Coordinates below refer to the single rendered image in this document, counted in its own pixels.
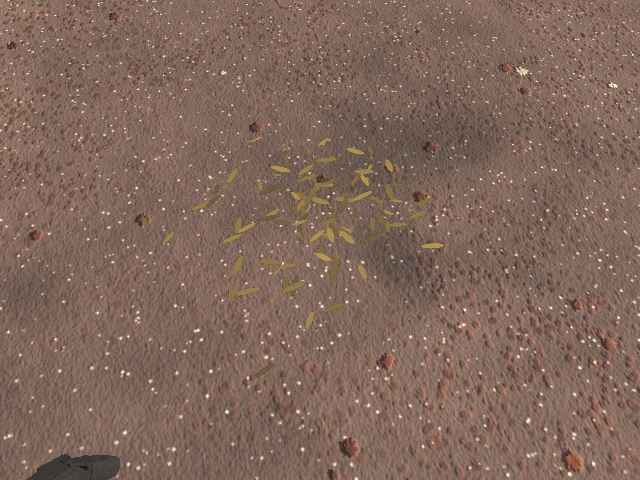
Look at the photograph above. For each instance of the left robot hand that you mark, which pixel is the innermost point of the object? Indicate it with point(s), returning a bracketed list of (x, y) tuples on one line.
[(95, 467)]

